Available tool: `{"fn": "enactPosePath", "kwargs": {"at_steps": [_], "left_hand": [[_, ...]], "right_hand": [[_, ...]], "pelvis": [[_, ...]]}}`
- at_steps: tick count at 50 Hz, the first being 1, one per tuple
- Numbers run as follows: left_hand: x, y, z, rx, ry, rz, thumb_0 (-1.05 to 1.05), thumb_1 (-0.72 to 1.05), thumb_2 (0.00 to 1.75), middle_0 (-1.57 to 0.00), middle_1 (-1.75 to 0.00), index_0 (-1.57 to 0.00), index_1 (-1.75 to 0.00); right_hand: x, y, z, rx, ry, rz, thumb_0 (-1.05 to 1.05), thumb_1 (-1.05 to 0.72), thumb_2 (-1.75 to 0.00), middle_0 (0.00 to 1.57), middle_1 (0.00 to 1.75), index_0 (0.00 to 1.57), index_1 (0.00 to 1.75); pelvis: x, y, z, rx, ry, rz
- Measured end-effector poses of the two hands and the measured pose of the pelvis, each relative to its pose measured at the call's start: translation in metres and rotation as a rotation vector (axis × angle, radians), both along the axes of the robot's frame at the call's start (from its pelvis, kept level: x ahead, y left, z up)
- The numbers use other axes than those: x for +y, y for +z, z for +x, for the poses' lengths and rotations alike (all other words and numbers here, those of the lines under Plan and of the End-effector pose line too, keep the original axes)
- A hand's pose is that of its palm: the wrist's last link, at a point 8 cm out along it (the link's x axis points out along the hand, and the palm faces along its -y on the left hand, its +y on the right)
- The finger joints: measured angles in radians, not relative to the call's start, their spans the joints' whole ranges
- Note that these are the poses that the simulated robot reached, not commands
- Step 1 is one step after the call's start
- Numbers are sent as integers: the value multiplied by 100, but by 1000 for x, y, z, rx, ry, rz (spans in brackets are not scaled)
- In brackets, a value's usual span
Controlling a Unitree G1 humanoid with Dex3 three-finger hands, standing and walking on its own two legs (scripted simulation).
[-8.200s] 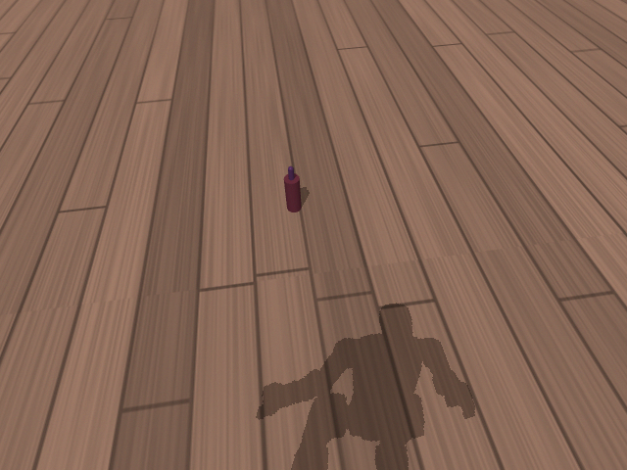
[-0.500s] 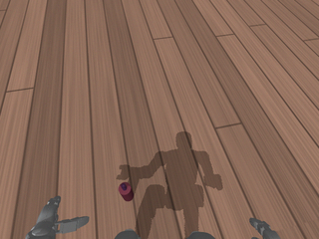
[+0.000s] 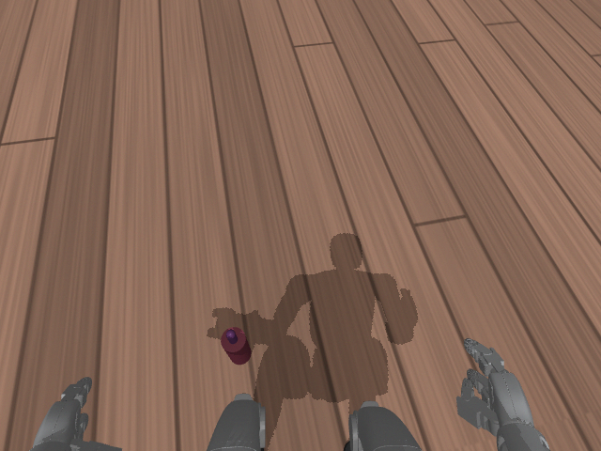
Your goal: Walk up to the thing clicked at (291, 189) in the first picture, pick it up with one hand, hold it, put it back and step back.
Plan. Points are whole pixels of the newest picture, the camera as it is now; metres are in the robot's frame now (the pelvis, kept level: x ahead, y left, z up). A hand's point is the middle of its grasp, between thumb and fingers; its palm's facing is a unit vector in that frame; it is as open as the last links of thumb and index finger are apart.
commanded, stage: go down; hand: left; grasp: from the side
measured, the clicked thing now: (235, 344) +0.37 +0.18 -0.58
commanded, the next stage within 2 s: none
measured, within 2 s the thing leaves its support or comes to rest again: neither
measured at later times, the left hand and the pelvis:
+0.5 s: hand (120, 374) +0.24 +0.32 -0.21, palm faces +0.07 -0.97 -0.22, open 17.5 cm; pelvis -0.04 +0.00 -0.13, yaw -1 degrees
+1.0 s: hand (119, 350) +0.29 +0.35 -0.25, palm faces +0.08 -0.98 -0.16, open 17.4 cm; pelvis -0.07 +0.00 -0.21, yaw -4 degrees
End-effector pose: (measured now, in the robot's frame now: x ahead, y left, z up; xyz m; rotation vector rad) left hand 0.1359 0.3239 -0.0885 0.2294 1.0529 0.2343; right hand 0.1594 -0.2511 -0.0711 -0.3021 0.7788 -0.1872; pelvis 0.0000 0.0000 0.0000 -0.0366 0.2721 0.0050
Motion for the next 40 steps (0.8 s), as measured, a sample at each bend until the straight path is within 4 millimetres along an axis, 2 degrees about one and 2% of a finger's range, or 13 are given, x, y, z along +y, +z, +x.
{"fn": "enactPosePath", "kwargs": {"at_steps": [5,10,17,24,29,35,40], "left_hand": [[7,-7,-2,-13,-1,-12,-1,-57,2,-8,-7,-8,-8],[14,-21,3,-62,-12,-31,-1,-58,1,-8,-7,-8,-7],[34,-62,39,-248,-57,-47,-1,-59,2,-8,-8,-8,-8],[41,-93,80,-404,-123,-50,-1,-58,5,-7,-9,-7,-10],[48,-102,87,-441,-108,-42,-1,-58,7,-7,-10,-7,-10],[63,-113,87,-497,-77,-47,-1,-58,8,-6,-11,-6,-11],[70,-128,98,-545,-110,-60,-2,-57,8,-6,-11,-6,-11]], "right_hand": [[1,-7,4,-23,21,-13,1,-88,-89,21,30,20,30],[-1,-25,1,-19,44,-29,1,-89,-90,21,30,20,30],[-11,-78,-11,21,73,-68,0,-91,-90,21,30,20,30],[-16,-136,-31,115,63,-72,1,-89,-90,21,30,20,30],[-14,-163,-46,164,57,-46,1,-89,-90,21,30,20,30],[-17,-186,-60,197,70,-47,1,-88,-90,21,30,20,30],[-24,-204,-70,218,82,-80,1,-88,-90,21,30,20,30]], "pelvis": [[-1,-10,-1,27,2,-3],[-1,-28,-7,68,3,-6],[-2,-78,-23,165,-4,-7],[-2,-124,-36,225,-16,-14],[-4,-141,-44,246,-22,-15],[-6,-161,-55,259,-25,-18],[-6,-181,-63,269,-27,-24]]}}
